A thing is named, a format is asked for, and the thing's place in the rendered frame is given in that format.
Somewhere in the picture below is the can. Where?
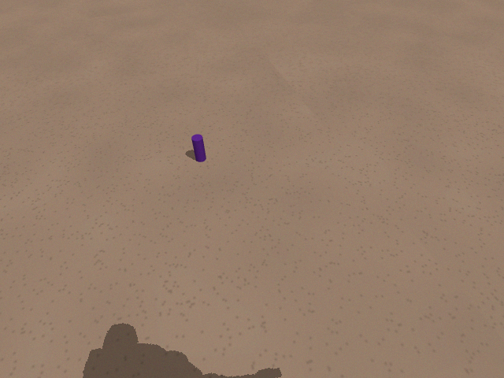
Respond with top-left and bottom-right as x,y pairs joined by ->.
191,134 -> 206,162

